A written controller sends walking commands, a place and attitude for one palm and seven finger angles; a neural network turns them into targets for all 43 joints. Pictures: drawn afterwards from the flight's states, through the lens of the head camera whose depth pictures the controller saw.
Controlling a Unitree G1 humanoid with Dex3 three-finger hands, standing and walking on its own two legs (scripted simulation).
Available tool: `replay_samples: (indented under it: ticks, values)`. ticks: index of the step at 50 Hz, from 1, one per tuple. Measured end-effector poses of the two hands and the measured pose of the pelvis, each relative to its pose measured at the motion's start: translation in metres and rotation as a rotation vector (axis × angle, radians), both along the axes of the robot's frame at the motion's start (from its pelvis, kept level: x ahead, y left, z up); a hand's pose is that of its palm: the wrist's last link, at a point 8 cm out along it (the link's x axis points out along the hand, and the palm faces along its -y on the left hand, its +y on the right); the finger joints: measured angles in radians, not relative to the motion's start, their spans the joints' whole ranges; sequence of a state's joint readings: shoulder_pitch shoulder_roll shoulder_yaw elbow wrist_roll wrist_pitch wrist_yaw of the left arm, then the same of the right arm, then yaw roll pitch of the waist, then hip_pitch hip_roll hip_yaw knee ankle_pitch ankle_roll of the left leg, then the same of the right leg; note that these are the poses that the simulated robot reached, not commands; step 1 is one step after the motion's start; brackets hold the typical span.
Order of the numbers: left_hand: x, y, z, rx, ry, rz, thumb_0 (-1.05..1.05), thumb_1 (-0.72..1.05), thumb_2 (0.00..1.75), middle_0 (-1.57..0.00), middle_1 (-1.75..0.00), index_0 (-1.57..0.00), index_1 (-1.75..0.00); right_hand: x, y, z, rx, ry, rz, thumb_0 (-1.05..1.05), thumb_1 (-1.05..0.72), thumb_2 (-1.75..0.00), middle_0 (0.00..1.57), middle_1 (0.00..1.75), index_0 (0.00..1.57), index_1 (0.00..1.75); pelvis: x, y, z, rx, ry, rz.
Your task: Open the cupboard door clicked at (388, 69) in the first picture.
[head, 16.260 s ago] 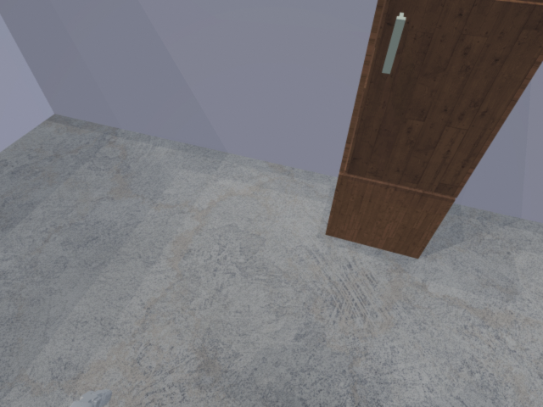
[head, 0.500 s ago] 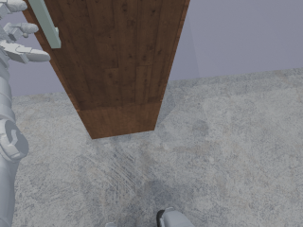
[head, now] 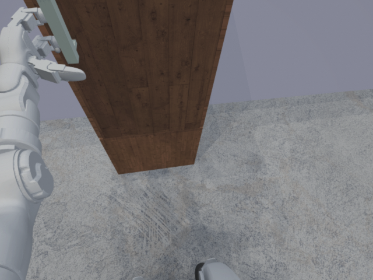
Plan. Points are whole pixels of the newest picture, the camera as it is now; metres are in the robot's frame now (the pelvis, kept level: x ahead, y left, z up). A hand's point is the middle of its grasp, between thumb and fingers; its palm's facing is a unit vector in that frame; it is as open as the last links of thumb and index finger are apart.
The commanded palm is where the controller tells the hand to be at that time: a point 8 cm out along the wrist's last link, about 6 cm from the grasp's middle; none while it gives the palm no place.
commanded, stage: slide the fingers in behind the handle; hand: left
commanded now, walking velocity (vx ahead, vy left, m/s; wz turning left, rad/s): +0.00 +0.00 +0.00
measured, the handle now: (61, 25) +0.60 +0.18 +0.17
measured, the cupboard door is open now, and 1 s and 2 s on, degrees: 0 0 10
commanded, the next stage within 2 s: close the thumb around the handle in 0.64 s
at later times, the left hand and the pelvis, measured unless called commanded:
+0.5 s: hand (67, 47) +0.54 +0.17 +0.16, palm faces +0.04 -1.00 -0.01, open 14.0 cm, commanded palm +0.52 +0.22 +0.15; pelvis -0.01 +0.00 +0.00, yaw -1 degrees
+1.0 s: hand (64, 46) +0.55 +0.17 +0.15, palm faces +0.04 -1.00 -0.02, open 12.0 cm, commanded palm +0.52 +0.22 +0.15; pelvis -0.01 +0.01 +0.00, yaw +0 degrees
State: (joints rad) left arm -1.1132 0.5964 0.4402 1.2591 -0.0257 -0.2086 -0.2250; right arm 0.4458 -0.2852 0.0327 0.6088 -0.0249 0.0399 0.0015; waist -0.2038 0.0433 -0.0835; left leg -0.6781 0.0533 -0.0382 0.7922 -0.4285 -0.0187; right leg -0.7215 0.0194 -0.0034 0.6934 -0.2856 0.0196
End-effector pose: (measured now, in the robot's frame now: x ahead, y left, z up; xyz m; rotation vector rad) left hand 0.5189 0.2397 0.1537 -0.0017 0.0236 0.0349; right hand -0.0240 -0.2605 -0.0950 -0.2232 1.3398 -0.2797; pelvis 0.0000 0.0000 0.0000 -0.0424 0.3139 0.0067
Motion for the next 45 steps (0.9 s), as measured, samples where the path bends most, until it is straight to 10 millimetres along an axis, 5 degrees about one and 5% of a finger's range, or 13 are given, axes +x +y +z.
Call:
replay_samples:
  ticks: [22, 45]
  values:
    - [0.003, -0.021, 0.005, 0.025, -0.02, 0.005, -0.02, -0.5, 0.3, -0.31, -1.2, -0.3, -1.2, -0.045, 0.015, -0.001, 0.028, 0.057, -0.047, 0.01, -0.9, -0.9, 0.2, 0.3, 0.21, 0.3, -0.011, 0.004, -0.001, 0.007, 0.005, -0.016]
    - [0.008, -0.014, 0.004, 0.018, -0.007, 0.008, -0.02, -0.39, 0.34, -0.33, -1.22, -0.31, -1.21, -0.028, 0.011, 0.0, 0.004, 0.043, -0.008, 0.01, -0.9, -0.9, 0.2, 0.3, 0.21, 0.3, -0.008, 0.006, -0.002, 0.002, 0.015, 0.001]
